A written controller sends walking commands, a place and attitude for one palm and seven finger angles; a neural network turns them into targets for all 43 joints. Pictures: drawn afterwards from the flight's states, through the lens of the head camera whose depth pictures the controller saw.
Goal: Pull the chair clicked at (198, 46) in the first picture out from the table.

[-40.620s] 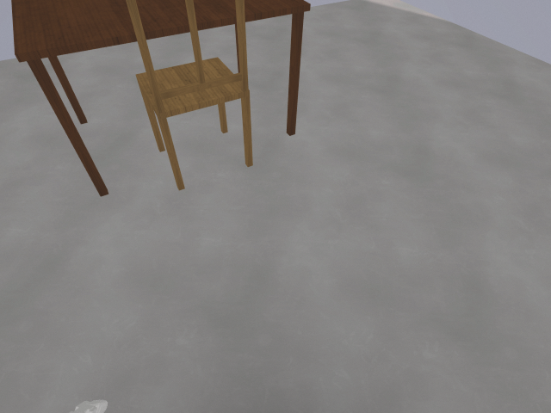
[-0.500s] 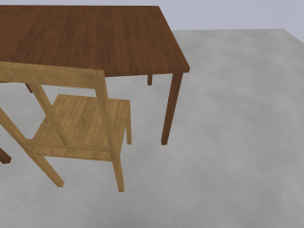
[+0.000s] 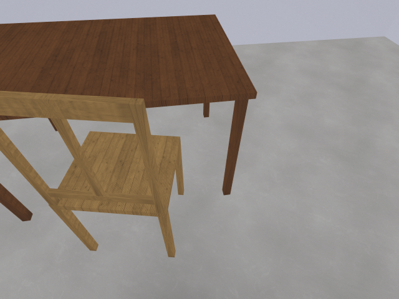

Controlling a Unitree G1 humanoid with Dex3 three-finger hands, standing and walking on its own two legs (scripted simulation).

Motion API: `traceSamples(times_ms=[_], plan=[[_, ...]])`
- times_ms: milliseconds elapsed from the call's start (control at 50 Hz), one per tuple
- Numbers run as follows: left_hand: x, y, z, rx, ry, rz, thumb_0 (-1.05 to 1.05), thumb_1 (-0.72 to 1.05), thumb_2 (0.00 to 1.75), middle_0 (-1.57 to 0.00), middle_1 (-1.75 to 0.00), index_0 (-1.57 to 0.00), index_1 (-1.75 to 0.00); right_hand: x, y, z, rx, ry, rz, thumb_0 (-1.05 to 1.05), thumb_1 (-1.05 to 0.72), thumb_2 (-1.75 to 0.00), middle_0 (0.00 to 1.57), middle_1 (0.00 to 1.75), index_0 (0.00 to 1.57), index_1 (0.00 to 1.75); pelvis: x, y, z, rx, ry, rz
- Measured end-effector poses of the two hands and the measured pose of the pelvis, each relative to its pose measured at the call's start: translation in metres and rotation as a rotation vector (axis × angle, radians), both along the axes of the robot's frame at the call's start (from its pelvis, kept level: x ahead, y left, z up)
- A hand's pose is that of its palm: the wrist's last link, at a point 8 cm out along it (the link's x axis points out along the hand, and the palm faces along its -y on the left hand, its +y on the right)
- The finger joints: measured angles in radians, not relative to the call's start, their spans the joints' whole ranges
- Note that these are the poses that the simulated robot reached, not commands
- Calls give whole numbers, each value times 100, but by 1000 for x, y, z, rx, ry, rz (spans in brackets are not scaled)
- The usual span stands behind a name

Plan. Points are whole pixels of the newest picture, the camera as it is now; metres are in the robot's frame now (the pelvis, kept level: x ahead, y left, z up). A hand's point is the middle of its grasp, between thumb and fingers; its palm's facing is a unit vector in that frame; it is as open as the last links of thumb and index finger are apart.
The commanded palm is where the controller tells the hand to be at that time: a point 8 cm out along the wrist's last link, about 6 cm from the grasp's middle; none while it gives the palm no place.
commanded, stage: come to a stop and stand still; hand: left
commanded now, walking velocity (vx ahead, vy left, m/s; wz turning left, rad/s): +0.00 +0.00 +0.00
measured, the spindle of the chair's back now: (82, 162) +0.47 +0.36 -0.06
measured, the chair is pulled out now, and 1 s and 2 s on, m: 0.12 0.12 0.12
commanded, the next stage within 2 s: look again from close up in 0.18 s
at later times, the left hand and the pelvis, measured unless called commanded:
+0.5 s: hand out of the picture +0.00 +0.17 -0.18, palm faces +0.03 -0.99 -0.16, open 7.4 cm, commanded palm none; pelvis +0.02 +0.00 +0.00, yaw +0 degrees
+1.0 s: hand out of the picture +0.01 +0.17 -0.17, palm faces +0.03 -0.99 -0.16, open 7.4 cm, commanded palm none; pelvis +0.02 +0.01 +0.01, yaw +0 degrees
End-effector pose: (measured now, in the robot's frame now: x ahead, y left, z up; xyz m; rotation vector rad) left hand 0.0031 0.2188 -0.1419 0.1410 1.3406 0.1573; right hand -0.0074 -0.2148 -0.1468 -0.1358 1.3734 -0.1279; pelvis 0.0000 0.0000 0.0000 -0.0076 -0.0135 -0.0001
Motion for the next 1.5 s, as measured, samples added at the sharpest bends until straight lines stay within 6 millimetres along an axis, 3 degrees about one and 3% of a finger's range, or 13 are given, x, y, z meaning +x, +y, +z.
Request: traceSamples(times_ms=[400,1160,1200,1260,1320,1360,1420,1500], plan=[[-5,-4,-5,-36,62,6,1,90,90,-20,-30,-20,-30,31,-7,10,-44,-22,14,1,-93,-90,20,30,20,30,14,3,4,4,0,-7],[-4,-8,-2,-31,95,21,1,91,90,-20,-30,-20,-30,17,7,7,-10,51,-3,1,-92,-90,20,30,20,30,25,4,5,5,10,-2],[19,4,14,11,-19,81,3,94,90,-21,-30,-20,-30,25,-1,11,-36,-36,-2,2,-93,-90,20,30,20,30,22,4,4,7,9,-2],[78,25,62,107,-399,77,6,96,89,-20,-30,-20,-29,51,-17,19,-69,-269,-2,2,-94,-90,20,30,21,30,17,1,-1,26,24,10],[139,21,111,106,-762,18,6,92,88,-19,-29,-19,-29,86,-34,25,-98,-464,36,2,-93,-90,20,30,21,30,7,0,-9,13,61,38],[170,9,130,44,-987,-26,5,88,86,-19,-28,-18,-28,110,-45,31,-122,-575,57,2,-93,-90,20,30,20,30,0,-3,-18,10,107,34],[190,-17,134,-115,-1237,-109,3,80,84,-18,-27,-18,-27,145,-59,42,-150,-719,85,1,-92,-90,20,30,20,30,-11,-10,-36,12,168,15],[176,-36,108,-223,-1335,-225,2,70,80,-18,-26,-17,-26,182,-69,50,-170,-862,138,1,-92,-90,20,30,20,30,-22,-20,-65,15,220,3]])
